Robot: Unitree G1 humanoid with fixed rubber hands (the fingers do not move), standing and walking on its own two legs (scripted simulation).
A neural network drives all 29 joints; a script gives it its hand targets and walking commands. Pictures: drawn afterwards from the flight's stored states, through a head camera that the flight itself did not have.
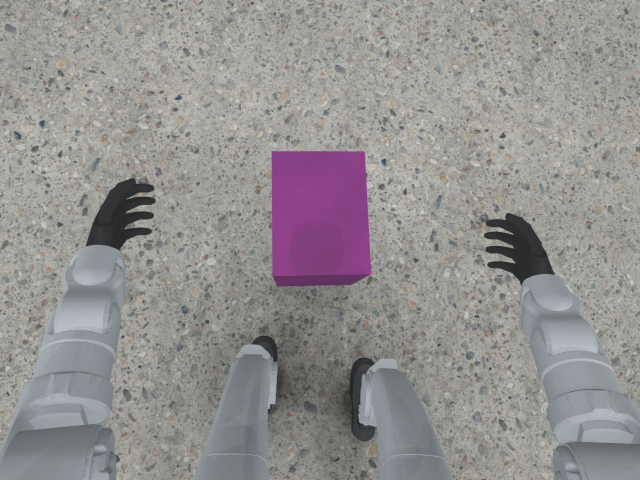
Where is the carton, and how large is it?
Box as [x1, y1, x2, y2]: [272, 151, 370, 285]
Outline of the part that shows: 272,151 272,275 277,285 351,284 370,274 364,151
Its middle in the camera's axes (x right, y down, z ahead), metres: -0.01 -0.05 +0.96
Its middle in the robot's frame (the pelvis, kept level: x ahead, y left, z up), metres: +0.51 +0.00 -0.56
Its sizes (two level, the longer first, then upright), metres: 0.274 0.206 0.282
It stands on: the floor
